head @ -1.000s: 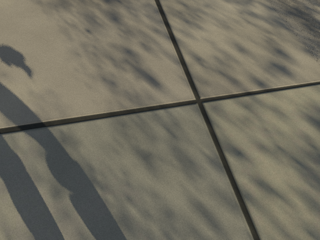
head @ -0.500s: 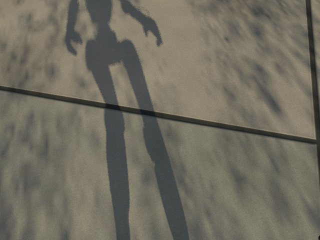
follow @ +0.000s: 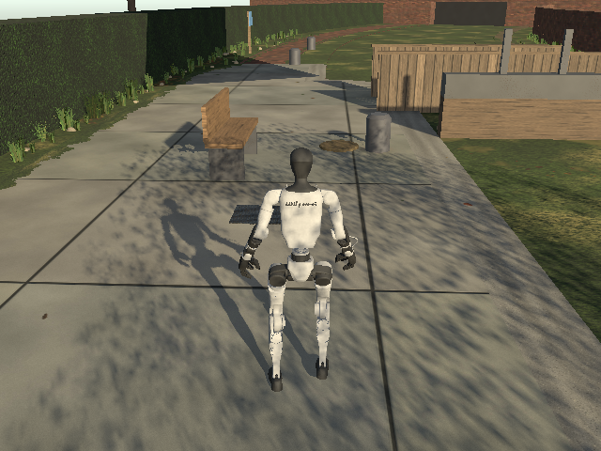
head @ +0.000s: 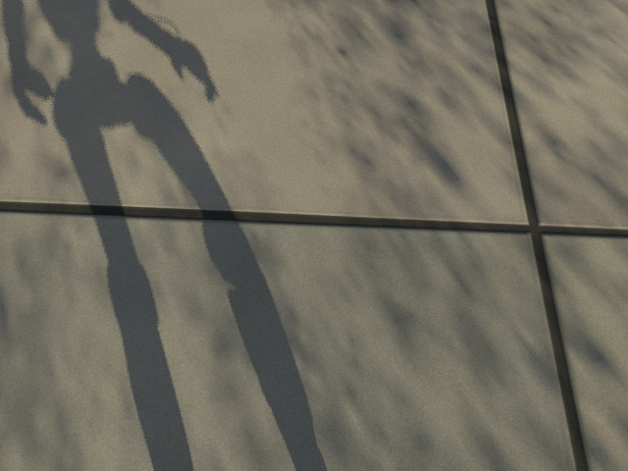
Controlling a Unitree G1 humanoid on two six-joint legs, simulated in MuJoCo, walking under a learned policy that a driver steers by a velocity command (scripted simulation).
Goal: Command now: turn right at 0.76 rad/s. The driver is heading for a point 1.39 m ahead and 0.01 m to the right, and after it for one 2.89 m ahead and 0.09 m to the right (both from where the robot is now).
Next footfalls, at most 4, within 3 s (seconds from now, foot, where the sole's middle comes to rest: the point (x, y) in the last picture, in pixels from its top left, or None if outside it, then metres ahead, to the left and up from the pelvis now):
0.10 right None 0.04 -0.13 -0.77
0.66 left None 0.07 0.09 -0.77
1.14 right None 0.37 -0.09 -0.77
1.62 left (293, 432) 0.51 0.09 -0.77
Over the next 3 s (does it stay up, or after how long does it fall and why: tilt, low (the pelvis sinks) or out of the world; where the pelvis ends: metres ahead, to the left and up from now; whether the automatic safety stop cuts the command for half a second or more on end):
stays up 1.15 0.16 -0.02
